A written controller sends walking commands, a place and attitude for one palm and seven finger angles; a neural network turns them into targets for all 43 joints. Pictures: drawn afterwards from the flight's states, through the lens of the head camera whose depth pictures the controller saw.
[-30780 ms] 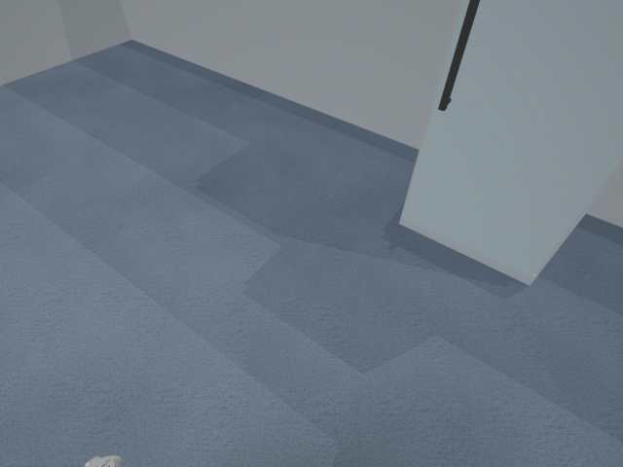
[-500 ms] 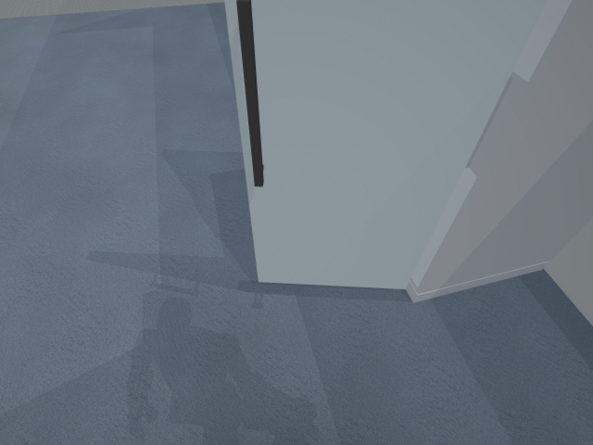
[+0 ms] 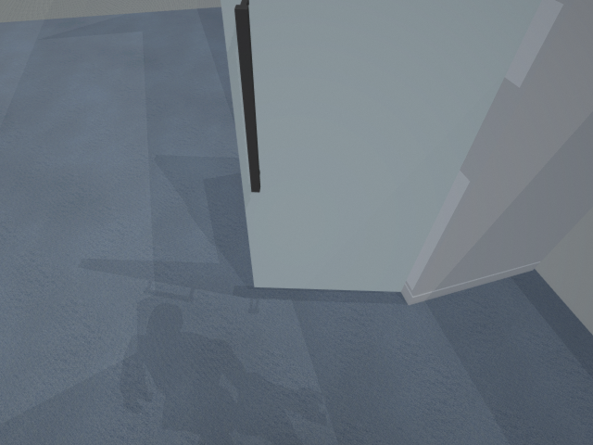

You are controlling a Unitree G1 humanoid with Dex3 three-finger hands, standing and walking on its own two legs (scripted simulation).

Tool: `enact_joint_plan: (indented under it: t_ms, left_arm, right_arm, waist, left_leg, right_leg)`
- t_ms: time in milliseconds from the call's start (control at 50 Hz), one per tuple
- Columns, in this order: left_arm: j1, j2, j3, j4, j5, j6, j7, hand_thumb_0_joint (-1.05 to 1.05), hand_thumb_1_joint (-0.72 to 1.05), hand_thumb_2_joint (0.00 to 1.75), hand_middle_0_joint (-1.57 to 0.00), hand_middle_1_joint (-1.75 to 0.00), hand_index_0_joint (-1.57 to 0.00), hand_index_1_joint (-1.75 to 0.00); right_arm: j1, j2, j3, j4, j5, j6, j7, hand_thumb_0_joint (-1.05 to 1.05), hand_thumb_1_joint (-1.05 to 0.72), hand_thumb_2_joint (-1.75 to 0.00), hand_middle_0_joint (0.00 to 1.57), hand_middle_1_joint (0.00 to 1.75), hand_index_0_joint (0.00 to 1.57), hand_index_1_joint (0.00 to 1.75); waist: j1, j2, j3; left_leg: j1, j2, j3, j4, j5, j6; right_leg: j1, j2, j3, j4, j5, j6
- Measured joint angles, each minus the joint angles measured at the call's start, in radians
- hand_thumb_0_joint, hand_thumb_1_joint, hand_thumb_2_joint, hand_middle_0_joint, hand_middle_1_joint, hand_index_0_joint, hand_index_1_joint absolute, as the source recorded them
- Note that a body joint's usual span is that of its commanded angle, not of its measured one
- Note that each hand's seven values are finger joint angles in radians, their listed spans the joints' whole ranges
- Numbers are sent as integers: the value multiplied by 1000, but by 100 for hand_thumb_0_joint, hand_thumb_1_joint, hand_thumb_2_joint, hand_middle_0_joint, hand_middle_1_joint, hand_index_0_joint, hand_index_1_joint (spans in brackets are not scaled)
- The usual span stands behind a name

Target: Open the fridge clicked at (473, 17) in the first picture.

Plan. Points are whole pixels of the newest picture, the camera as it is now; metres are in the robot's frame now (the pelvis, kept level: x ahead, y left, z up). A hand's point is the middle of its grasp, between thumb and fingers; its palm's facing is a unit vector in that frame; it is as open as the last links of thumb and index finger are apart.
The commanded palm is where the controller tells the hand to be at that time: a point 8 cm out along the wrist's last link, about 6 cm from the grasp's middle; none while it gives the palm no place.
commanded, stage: look to check the result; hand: left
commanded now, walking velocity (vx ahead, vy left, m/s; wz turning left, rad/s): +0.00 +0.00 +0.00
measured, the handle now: (251, 111) +0.71 +0.13 +0.07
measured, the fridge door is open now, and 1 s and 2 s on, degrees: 72 72 72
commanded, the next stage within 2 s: stand and wait in 0.54 s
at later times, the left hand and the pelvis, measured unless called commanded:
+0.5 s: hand out of the picture +0.09 +0.23 -0.16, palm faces -0.01 -0.95 -0.32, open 7.4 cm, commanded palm none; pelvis +0.02 -0.01 +0.00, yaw +0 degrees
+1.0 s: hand out of the picture +0.11 +0.21 -0.16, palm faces -0.02 -0.95 -0.31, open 7.4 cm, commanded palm none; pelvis +0.03 -0.02 +0.00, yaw -1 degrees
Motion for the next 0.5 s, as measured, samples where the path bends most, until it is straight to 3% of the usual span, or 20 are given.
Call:
enact_joint_plan:
  t_ms: [500]
  left_arm:
    - [-7,19,-5,16,-4,-6,4,1,91,90,-20,-30,-21,-30]
  right_arm:
    - [-41,-11,12,3,4,-1,2,1,-90,-89,20,30,20,30]
  waist:
    - [7,7,-1]
  left_leg:
    - [44,10,-5,-41,-12,-15]
  right_leg:
    - [44,10,-3,-41,-12,-12]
